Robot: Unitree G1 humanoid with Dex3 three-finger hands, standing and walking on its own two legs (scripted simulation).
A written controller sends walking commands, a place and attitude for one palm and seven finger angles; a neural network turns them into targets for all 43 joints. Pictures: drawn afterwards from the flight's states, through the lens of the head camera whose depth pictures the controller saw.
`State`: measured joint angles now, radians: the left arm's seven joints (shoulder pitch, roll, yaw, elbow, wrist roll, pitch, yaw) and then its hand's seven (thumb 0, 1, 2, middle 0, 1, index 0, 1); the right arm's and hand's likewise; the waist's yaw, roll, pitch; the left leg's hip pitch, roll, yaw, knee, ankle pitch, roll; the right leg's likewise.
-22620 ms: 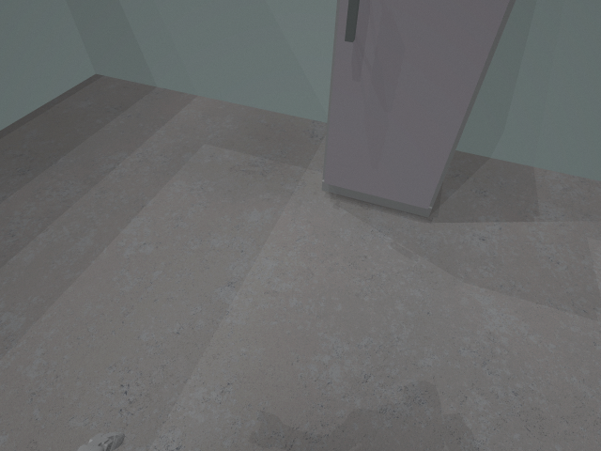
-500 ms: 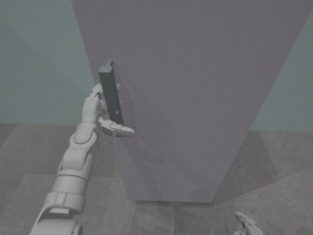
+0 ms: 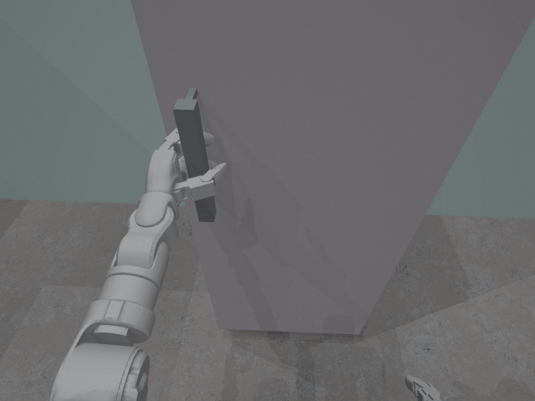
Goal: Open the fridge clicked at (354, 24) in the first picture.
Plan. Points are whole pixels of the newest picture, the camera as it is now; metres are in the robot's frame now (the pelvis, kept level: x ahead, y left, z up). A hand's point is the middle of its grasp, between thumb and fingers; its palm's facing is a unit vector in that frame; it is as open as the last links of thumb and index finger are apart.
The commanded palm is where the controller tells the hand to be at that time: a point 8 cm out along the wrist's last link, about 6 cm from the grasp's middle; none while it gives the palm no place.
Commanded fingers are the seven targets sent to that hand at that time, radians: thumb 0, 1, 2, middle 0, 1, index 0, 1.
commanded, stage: grip the handle and tug to test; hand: left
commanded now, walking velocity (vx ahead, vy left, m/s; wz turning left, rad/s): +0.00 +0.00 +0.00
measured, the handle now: (201, 160) +0.46 +0.14 +0.13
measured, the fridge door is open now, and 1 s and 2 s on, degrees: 0 3 28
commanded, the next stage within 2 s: pull the door a little, standing still in 0.86 s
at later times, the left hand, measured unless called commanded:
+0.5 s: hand (206, 176) +0.41 +0.12 +0.14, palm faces +0.04 -1.00 +0.00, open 6.2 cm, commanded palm +0.37 +0.16 +0.14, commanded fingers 0.00 0.90 0.90 -0.45 -1.40 -0.45 -1.40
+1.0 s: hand (205, 186) +0.39 +0.11 +0.14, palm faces +0.02 -1.00 +0.01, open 6.3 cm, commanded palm +0.36 +0.17 +0.14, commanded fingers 0.00 0.90 0.90 -0.45 -1.40 -0.45 -1.40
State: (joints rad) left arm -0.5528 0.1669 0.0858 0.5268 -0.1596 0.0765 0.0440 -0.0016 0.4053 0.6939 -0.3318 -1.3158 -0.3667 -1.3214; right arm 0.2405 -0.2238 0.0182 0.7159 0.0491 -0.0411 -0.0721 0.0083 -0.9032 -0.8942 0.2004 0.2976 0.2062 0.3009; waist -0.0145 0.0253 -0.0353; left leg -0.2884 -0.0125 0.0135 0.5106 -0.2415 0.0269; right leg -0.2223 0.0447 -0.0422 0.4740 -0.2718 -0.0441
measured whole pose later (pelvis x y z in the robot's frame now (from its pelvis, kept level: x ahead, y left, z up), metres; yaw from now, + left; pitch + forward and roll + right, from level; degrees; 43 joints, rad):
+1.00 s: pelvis +0.04 -0.01 +0.00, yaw -2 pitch +1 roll +0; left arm -0.22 0.16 0.10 0.11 -0.17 0.19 0.01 0.00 0.67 0.72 -0.29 -1.36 -0.31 -1.37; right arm 0.22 -0.23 0.01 0.63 0.05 0.01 -0.06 0.01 -0.90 -0.89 0.20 0.30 0.21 0.30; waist 0.00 0.03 -0.08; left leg -0.20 0.00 0.04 0.46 -0.28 0.01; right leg -0.15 0.06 -0.01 0.43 -0.30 -0.05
